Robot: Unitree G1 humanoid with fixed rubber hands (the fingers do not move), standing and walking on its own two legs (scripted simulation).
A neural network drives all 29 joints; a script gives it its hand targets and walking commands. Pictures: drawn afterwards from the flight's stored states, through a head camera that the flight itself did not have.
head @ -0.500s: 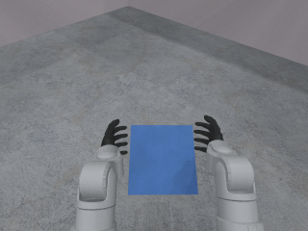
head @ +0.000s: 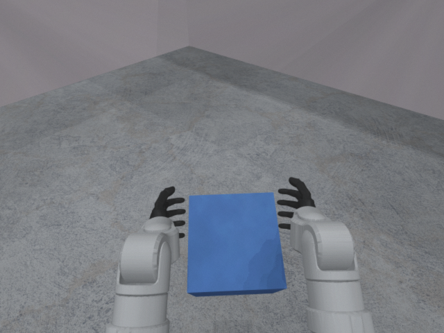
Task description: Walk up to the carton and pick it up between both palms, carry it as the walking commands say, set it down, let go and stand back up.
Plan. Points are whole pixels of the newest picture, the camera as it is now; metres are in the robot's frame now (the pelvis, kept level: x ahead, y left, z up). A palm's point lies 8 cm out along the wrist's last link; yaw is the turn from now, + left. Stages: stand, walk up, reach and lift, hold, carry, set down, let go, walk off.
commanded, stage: carry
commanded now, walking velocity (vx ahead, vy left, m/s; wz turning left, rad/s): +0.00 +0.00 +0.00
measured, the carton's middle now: (232, 246) +0.32 +0.00 +0.01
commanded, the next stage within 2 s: none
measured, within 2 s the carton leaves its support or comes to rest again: neither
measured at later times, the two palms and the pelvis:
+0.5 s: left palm (159, 224) +0.29 +0.13 +0.10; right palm (300, 220) +0.30 -0.11 +0.11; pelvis +0.00 +0.01 +0.00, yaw +0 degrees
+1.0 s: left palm (147, 222) +0.30 +0.15 +0.10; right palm (285, 219) +0.31 -0.09 +0.10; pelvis +0.01 +0.04 +0.00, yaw +0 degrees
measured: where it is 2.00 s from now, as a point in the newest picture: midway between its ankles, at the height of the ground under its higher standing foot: outside the picture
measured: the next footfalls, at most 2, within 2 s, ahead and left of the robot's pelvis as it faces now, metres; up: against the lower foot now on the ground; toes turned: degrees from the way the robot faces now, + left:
none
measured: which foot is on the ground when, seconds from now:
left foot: down 0.00-1.00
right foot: down 0.00-1.00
